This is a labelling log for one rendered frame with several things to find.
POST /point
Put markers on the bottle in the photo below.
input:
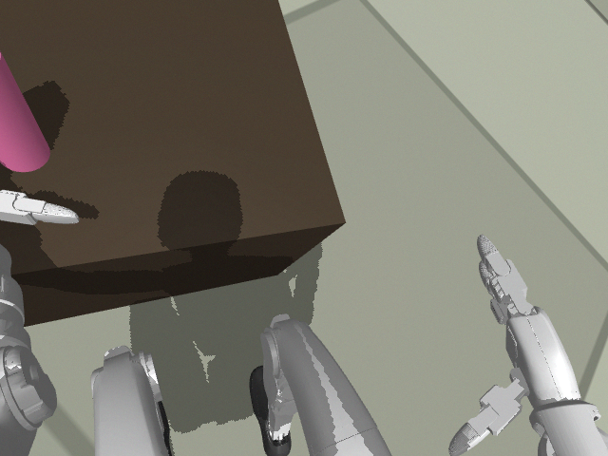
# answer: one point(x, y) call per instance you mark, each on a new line
point(23, 147)

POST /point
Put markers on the right robot hand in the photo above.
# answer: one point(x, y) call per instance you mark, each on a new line
point(543, 371)

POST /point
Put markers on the left robot arm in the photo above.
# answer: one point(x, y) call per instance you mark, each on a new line
point(27, 396)

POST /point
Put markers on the left robot hand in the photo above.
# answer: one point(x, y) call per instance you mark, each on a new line
point(17, 207)

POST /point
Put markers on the right robot arm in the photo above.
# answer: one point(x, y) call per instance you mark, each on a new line
point(567, 428)

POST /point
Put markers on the right robot foot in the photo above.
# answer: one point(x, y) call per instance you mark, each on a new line
point(260, 407)

